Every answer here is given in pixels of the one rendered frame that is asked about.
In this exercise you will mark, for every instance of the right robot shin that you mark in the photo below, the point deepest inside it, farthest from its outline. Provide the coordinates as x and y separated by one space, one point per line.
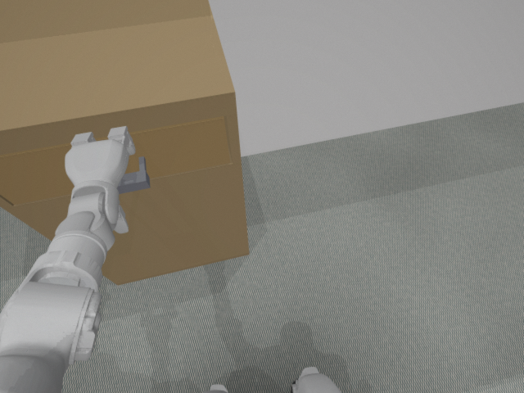
308 370

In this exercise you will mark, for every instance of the robot left forearm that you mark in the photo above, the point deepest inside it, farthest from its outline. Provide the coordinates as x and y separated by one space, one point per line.
78 251

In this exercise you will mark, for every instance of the left robot upper arm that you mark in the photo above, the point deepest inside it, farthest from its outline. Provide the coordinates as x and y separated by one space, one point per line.
49 327

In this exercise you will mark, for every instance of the left robot hand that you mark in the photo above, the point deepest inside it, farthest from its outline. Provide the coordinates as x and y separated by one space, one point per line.
104 160

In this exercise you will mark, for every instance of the right robot thigh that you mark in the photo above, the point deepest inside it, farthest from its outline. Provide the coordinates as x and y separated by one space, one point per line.
315 383

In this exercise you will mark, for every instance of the handle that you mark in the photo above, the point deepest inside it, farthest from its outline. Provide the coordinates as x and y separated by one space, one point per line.
135 181

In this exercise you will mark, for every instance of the cabinet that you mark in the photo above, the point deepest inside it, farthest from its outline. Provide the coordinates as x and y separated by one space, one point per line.
78 66

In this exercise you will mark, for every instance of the drawer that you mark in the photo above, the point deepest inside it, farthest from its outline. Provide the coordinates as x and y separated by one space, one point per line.
40 173

